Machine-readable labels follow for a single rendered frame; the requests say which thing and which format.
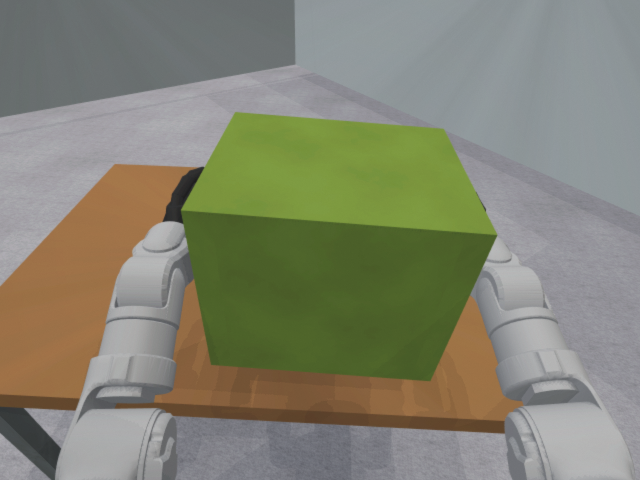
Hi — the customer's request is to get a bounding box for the carton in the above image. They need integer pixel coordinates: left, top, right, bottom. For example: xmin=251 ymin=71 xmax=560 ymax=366
xmin=181 ymin=112 xmax=497 ymax=381

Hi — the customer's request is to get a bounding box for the left robot forearm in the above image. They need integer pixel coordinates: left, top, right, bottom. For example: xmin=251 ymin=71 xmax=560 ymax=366
xmin=55 ymin=221 xmax=194 ymax=480

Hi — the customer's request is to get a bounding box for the robot left upper arm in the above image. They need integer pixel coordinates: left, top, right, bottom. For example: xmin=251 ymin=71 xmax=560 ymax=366
xmin=58 ymin=408 xmax=178 ymax=480

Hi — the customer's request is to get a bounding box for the table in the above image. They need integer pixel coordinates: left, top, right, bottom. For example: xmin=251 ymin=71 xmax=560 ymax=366
xmin=0 ymin=164 xmax=524 ymax=480

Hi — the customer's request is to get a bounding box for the right robot forearm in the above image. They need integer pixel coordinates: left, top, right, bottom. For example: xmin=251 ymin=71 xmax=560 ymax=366
xmin=470 ymin=237 xmax=635 ymax=480

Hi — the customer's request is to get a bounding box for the robot left hand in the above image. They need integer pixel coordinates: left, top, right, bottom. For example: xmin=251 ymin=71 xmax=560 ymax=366
xmin=163 ymin=167 xmax=204 ymax=224

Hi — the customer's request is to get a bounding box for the robot right upper arm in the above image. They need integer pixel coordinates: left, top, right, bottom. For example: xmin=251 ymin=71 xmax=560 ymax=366
xmin=504 ymin=402 xmax=633 ymax=480

